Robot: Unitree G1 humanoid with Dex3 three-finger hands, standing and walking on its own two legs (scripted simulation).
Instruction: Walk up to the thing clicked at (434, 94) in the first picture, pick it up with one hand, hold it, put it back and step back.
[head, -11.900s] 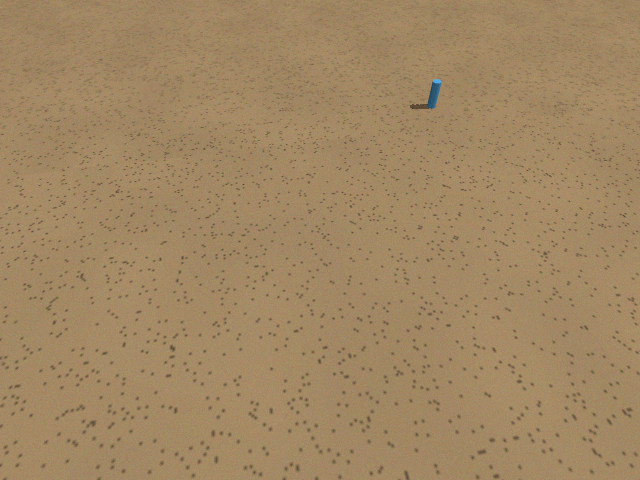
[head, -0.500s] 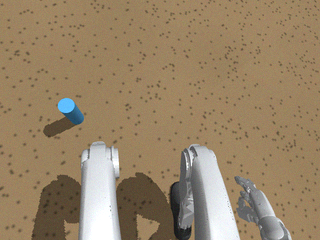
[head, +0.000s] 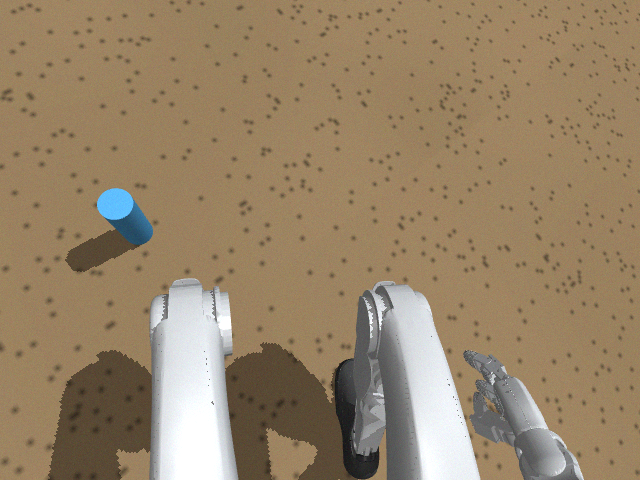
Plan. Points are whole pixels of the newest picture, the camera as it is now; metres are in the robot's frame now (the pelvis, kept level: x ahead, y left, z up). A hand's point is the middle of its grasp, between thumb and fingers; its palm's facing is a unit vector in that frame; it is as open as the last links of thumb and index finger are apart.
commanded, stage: approach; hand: left
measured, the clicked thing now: (128, 219) +0.45 +0.30 -0.29
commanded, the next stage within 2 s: close in in 0.50 s
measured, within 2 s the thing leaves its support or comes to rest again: neither
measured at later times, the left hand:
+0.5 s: hand out of the picture +0.37 +0.41 -0.15, palm faces +0.29 -0.96 +0.03, open 17.6 cm
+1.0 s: hand (97, 244) +0.39 +0.33 -0.26, palm faces +0.32 -0.95 +0.02, open 17.5 cm
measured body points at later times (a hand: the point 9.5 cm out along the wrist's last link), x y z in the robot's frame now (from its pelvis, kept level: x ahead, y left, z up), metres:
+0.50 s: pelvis +0.00 +0.00 -0.06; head +0.22 +0.14 +0.31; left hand +0.35 +0.46 -0.15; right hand +0.19 -0.26 -0.12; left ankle +0.09 +0.14 -0.34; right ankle +0.09 -0.13 -0.34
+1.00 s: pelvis -0.01 +0.02 -0.10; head +0.21 +0.19 +0.25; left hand +0.37 +0.38 -0.25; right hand +0.17 -0.24 -0.13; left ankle +0.09 +0.14 -0.34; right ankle +0.09 -0.13 -0.34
